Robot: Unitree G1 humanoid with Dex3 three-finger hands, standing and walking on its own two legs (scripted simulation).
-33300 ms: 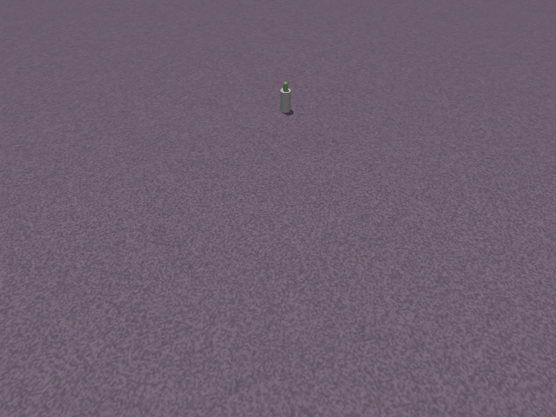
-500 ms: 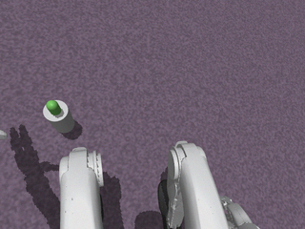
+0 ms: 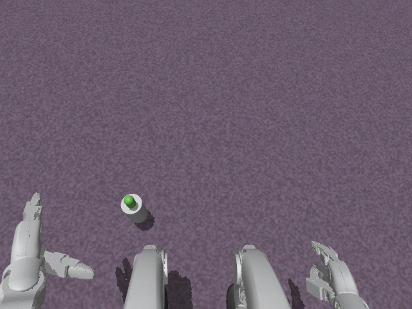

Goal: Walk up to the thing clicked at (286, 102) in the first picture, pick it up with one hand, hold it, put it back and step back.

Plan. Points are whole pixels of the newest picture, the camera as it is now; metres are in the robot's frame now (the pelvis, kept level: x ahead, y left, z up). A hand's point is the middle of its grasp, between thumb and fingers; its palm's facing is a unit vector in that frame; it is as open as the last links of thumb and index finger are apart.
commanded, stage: home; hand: left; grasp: from the side
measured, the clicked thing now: (133, 207) +0.45 +0.23 -0.47
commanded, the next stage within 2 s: none
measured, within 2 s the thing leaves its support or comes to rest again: neither
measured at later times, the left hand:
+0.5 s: hand (50, 260) +0.23 +0.20 +0.09, palm faces +0.15 -0.94 -0.31, open 17.5 cm
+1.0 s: hand (56, 279) +0.21 +0.19 +0.10, palm faces +0.15 -0.94 -0.29, open 17.6 cm
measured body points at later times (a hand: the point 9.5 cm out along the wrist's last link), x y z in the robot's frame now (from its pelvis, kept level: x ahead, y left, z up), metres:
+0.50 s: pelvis +0.06 +0.01 +0.14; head +0.09 +0.02 +0.59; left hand +0.22 +0.25 +0.11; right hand +0.22 -0.22 +0.06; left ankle +0.06 +0.14 -0.54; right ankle +0.06 -0.13 -0.54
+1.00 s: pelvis +0.05 +0.00 +0.15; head +0.07 +0.00 +0.60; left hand +0.20 +0.24 +0.12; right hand +0.22 -0.23 +0.08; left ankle +0.06 +0.14 -0.54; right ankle +0.06 -0.13 -0.54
